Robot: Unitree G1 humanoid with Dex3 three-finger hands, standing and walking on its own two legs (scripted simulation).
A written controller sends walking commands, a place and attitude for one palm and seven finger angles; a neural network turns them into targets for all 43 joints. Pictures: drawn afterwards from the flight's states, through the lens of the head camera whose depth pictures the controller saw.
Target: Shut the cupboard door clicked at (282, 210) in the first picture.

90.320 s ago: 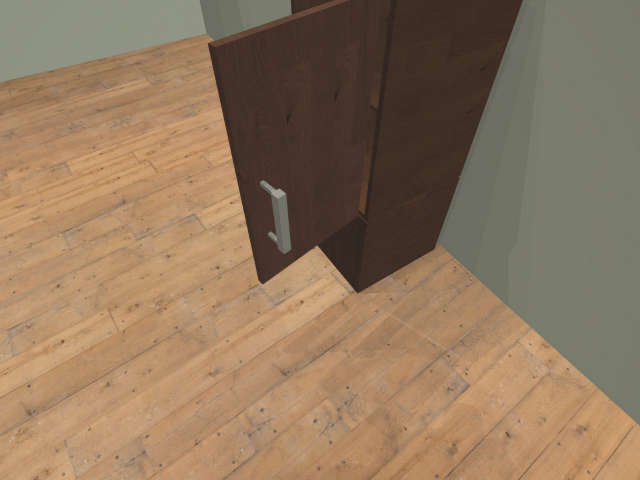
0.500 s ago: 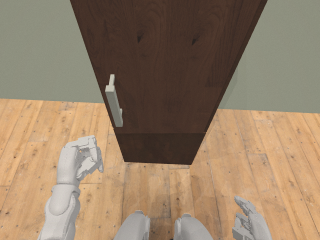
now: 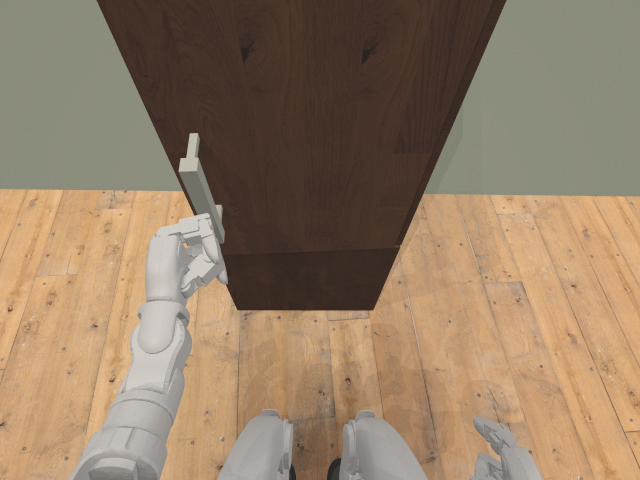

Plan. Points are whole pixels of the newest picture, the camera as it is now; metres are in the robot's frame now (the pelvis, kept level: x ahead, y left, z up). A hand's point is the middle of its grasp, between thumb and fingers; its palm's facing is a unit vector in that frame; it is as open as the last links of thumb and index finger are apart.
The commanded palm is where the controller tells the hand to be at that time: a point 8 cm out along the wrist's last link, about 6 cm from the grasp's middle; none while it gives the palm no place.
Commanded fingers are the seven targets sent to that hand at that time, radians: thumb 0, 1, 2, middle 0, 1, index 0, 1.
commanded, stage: bring the fist close to the handle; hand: left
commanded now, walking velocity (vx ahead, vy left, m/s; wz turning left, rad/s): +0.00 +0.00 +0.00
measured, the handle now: (206, 193) +0.48 +0.17 +0.02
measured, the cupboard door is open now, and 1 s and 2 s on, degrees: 3 0 0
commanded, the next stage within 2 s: push the door shut along its arc in 0.44 s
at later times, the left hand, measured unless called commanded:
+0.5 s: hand (228, 255) +0.39 +0.13 +0.01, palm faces +0.07 -1.00 -0.03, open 3.1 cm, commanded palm +0.36 +0.17 +0.02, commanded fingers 0.00 0.90 0.90 -1.30 -1.50 -1.30 -1.50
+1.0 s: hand (230, 226) +0.43 +0.13 +0.02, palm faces -0.01 -1.00 -0.06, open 3.1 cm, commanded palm +0.42 +0.17 +0.02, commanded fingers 0.00 0.90 0.90 -1.30 -1.50 -1.30 -1.50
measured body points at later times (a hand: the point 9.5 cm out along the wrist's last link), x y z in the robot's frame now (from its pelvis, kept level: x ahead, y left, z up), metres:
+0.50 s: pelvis +0.00 +0.01 +0.00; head +0.11 +0.02 +0.44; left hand +0.38 +0.18 +0.02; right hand +0.10 -0.24 -0.12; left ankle +0.03 +0.09 -0.61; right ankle +0.03 -0.06 -0.61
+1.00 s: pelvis -0.01 +0.01 -0.01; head +0.11 +0.02 +0.43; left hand +0.42 +0.18 +0.03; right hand +0.08 -0.25 -0.13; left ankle +0.03 +0.09 -0.61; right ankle +0.03 -0.06 -0.61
